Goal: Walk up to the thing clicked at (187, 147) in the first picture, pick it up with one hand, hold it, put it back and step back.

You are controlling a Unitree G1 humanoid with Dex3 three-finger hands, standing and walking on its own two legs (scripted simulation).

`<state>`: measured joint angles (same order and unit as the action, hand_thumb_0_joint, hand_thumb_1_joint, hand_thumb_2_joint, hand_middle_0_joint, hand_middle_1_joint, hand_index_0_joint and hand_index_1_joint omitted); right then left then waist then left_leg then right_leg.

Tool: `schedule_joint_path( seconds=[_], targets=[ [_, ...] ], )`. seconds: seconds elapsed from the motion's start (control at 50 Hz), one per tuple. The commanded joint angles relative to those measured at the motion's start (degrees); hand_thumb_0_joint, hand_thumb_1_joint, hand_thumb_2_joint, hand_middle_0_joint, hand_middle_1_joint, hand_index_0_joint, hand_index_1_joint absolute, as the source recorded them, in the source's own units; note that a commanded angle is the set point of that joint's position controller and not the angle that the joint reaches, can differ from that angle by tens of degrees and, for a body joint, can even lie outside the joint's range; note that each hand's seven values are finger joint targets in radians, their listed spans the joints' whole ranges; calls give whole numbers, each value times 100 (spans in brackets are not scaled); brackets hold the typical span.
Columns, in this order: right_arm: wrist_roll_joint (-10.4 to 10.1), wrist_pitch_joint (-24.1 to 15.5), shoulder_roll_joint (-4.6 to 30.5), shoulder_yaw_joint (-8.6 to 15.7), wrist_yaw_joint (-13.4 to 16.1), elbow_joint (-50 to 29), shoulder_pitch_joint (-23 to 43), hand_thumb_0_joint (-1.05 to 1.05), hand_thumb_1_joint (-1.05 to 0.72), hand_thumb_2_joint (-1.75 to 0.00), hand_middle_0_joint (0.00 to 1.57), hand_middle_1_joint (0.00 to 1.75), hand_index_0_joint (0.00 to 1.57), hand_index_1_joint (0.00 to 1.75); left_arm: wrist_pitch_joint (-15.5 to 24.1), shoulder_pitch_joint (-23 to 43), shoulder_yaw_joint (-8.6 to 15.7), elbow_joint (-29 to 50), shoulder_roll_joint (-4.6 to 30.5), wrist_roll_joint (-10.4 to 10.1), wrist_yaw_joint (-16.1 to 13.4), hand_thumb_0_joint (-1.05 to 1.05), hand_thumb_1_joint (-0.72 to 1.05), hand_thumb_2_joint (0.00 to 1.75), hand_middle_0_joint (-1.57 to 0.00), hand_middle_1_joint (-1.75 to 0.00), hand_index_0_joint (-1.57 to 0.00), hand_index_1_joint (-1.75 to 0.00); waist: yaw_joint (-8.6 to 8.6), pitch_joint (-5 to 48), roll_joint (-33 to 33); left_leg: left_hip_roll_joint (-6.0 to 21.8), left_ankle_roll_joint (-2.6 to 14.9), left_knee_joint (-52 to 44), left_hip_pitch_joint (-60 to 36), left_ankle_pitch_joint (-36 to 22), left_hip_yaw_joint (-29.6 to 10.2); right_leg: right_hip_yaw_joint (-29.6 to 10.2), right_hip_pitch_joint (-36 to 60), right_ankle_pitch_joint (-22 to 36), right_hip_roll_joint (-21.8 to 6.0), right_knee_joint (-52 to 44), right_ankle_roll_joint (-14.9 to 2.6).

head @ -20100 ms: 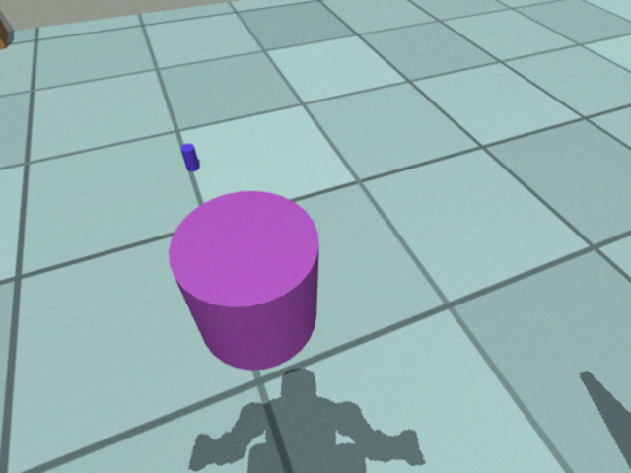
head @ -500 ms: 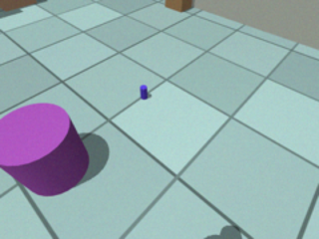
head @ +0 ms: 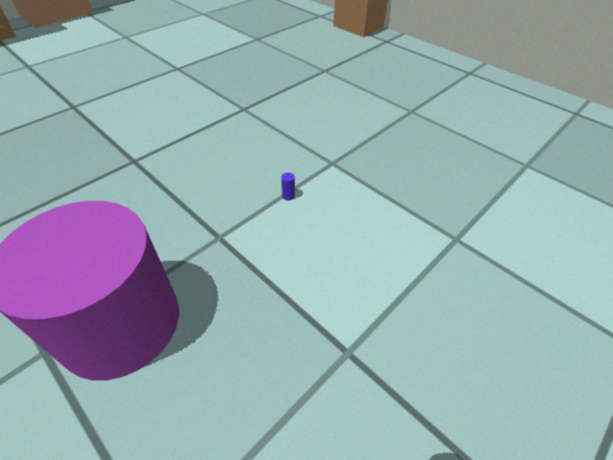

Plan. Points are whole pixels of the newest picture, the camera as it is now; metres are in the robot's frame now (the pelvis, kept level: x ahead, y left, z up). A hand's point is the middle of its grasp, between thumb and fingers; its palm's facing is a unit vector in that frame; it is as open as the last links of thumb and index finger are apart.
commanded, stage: walk up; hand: left
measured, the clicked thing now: (288, 186) +1.38 +0.09 -0.72
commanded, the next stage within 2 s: none
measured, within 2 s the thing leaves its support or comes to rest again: neither
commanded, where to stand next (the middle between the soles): +1.06 -0.06 m, yaw -3 degrees
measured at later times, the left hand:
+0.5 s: hand (131, 375) +0.28 +0.29 -0.14, palm faces -0.10 -0.93 -0.35, open 7.4 cm
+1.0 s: hand (165, 290) +0.46 +0.29 -0.17, palm faces -0.03 -0.94 -0.35, open 7.4 cm
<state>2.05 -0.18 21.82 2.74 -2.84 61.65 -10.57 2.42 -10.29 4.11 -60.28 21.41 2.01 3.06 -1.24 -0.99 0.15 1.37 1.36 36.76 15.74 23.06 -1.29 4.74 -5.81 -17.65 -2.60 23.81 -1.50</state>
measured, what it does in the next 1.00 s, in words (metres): walks ahead: left foot, then right foot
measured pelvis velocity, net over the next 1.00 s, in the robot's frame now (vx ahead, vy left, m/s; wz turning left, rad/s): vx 0.43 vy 0.01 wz -0.03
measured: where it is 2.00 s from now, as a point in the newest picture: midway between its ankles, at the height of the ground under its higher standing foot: (317, 290)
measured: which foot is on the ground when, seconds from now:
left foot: up 0.00-0.12, down 0.14-0.56, up 0.58-0.94, down 0.96-1.00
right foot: down 0.00-0.14, up 0.16-0.52, down 0.54-0.98, up 1.00-1.00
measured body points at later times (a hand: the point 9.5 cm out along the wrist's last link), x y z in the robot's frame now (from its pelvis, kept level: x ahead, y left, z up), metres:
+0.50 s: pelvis +0.19 +0.02 -0.01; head +0.20 +0.01 +0.44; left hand +0.28 +0.34 -0.12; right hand +0.19 -0.31 -0.13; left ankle +0.10 +0.16 -0.74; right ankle +0.32 -0.13 -0.72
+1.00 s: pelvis +0.43 +0.01 -0.02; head +0.45 +0.03 +0.43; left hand +0.46 +0.34 -0.15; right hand +0.53 -0.32 -0.11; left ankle +0.53 +0.13 -0.74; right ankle +0.33 -0.12 -0.73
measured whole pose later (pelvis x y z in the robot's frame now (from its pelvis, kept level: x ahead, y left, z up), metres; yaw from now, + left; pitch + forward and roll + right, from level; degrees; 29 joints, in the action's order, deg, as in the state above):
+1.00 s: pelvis +0.43 +0.01 -0.02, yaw -1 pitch -2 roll -1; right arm 2.3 -4.5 24.5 5.0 -4.5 49.9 -13.3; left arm 3.4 -20.5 3.4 -50.9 25.3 0.5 3.2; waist -2.6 -3.9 2.0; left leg 3.5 1.1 36.0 23.7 10.2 4.8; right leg 2.9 -8.9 -27.3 -3.2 43.1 -1.1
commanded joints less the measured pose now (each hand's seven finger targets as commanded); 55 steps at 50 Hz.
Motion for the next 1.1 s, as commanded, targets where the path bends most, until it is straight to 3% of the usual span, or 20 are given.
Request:
schedule_joint_path(
  seconds=[0.0,0.06,0.1,0.12,0.14,0.16,0.2,0.26,0.42,0.5,0.52,0.54,0.56,0.66,0.84,0.92,0.94,0.96,0.98,1.08],
  targets=[
    [-29,-356,1296,384,-78,-861,854,0,-90,-90,20,30,20,30,168,-81,489,542,1908,50,-79,0,90,90,-20,-30,-20,-30,-266,-518,575,495,-30,611,2001,276,-171,-2020,647,-2054,-1790,-1679,-1203],
    [1,-384,1201,532,-160,-668,-65,0,-90,-90,20,30,20,30,138,752,417,934,1847,87,13,0,90,90,-20,-30,-20,-30,345,-421,988,305,-48,-306,-100,-391,331,-854,-891,-1588,-1191,-1043,-797],
    [51,-397,1428,759,-58,-270,-1347,0,-90,-90,20,30,20,30,60,722,299,1025,1442,72,61,0,90,90,-20,-30,-20,-30,952,19,-202,-29,-126,-653,-2341,-960,522,-160,-2425,-1610,-615,827,-536],
    [128,-431,1926,907,39,-196,-1936,0,-90,-90,20,30,20,30,38,352,162,1059,936,27,68,0,90,90,-20,-30,-20,-30,1181,263,-1956,670,214,-1674,-3009,987,-901,325,-3392,-1829,143,3076,-372],
    [130,-484,2391,909,76,-471,-1698,0,-90,-90,20,30,20,30,19,244,138,1127,927,-48,29,0,90,90,-20,-30,-20,-30,1023,238,-1986,2011,708,-3090,-2192,3020,-3964,-787,-3780,-1812,717,4249,-193],
    [-64,-473,2425,893,72,-766,-887,0,-90,-90,20,30,20,30,24,282,185,1122,1459,-45,-6,0,90,90,-20,-30,-20,-30,683,-152,-986,2348,1179,-3289,-1352,3131,-4108,-1446,-3468,-1284,188,4294,-264],
    [-75,-528,1917,655,73,-1046,-161,0,-90,-90,20,30,20,30,46,-244,219,787,1576,-182,15,0,90,90,-20,-30,-20,-30,148,-421,-495,1937,1142,-2717,-1109,1845,-2483,-1394,-3285,-519,-203,4079,-117],
    [-93,-603,1668,560,78,-1097,-298,0,-90,-90,20,30,20,30,61,-398,260,658,1613,-113,109,0,90,90,-20,-30,-20,-30,160,-507,-660,1582,999,-2809,-690,645,-1284,-1133,-2728,-19,-321,3196,128],
    [-112,-621,1783,579,47,-1307,-379,0,-90,-90,20,30,20,30,72,278,237,1073,1391,-85,296,0,90,90,-20,-30,-20,-30,230,-532,-722,1263,891,-2594,-678,-353,-94,-294,-1859,908,-356,1211,78],
    [-127,-534,1631,500,115,-1424,-367,0,-90,-90,20,30,20,30,142,-590,353,863,1436,-105,194,0,90,90,-20,-30,-20,-30,-326,148,-71,958,595,-463,-374,-2486,472,115,47,844,90,737,-111],
    [-115,-510,1345,381,116,-1439,-636,0,-90,-90,20,30,20,30,197,-1280,494,711,1704,-82,106,0,90,90,-20,-30,-20,-30,-614,590,751,600,428,1100,212,-2148,720,-24,1139,324,81,499,-184],
    [-176,-512,948,245,111,-1623,-780,0,-90,-90,20,30,20,30,229,-1773,661,755,2293,-45,-3,0,90,90,-20,-30,-20,-30,-748,753,2104,-176,148,2801,1694,-223,841,-2481,1895,-971,-1297,-247,-657],
    [-199,-465,1339,338,160,-1601,-710,0,-90,-90,20,30,20,30,238,-1574,618,902,2479,-162,-14,0,90,90,-20,-30,-20,-30,-648,657,1642,-202,99,3356,2189,727,200,-4397,1504,-1537,-2198,-1122,-1307],
    [-186,-380,1392,387,23,-1182,-950,0,-90,-90,20,30,20,30,300,-376,378,1255,1728,-225,-64,0,90,90,-20,-30,-20,-30,75,-449,825,570,57,2565,1455,-575,-197,-1885,-811,-1034,-1273,-1256,-1021],
    [-56,-471,1153,464,-186,-1575,-7,0,-90,-90,20,30,20,30,379,-613,368,1547,1823,-130,12,0,90,90,-20,-30,-20,-30,-155,-238,571,409,-133,-123,764,-1485,502,-810,-735,-225,-1105,-886,-1019],
    [-38,-571,1419,581,-88,-1336,-929,0,-90,-90,20,30,20,30,310,-650,219,1626,1621,-114,-9,0,90,90,-20,-30,-20,-30,424,240,-156,17,100,-560,-1227,-1072,660,-426,-1402,1134,-785,1017,-720],
    [55,-605,1805,702,-4,-1177,-1749,0,-90,-90,20,30,20,30,293,-823,107,1651,1291,-166,-49,0,90,90,-20,-30,-20,-30,820,730,-1277,695,432,-1213,-2091,-146,-383,-34,-1899,1152,-329,2906,-455],
    [71,-642,2281,801,70,-1342,-1883,0,-90,-90,20,30,20,30,264,-1038,32,1695,958,-251,-64,0,90,90,-20,-30,-20,-30,742,756,-1997,2199,895,-2062,-2752,430,-3358,-323,-3417,-1137,610,4080,-115],
    [-176,-614,2363,833,73,-1421,-1653,0,-90,-90,20,30,20,30,230,-905,174,1580,1660,-221,-170,0,90,90,-20,-30,-20,-30,738,824,-996,2508,1365,-2171,-2495,330,-3730,-978,-3448,-1259,315,4506,-212],
    [-220,-641,1625,478,131,-1650,-700,0,-90,-90,20,30,20,30,179,-1223,156,1168,1468,-267,-66,0,90,90,-20,-30,-20,-30,89,-140,-980,1543,989,-1990,-687,-2141,-669,-958,-2504,-214,-225,3712,-22]
  ],
)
